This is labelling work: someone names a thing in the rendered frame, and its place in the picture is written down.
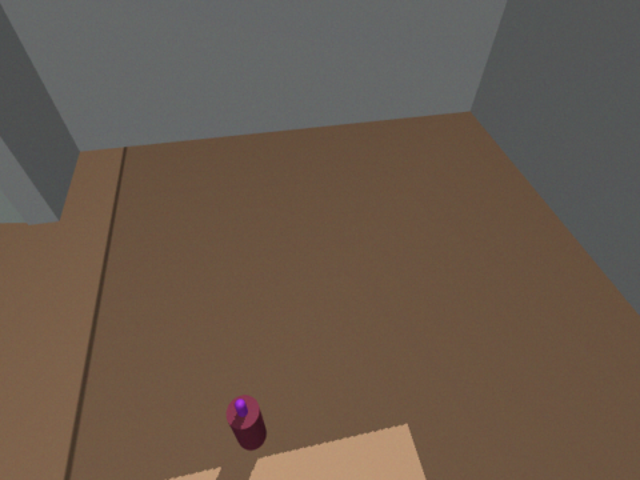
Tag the bottle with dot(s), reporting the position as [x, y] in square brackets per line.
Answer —
[245, 419]

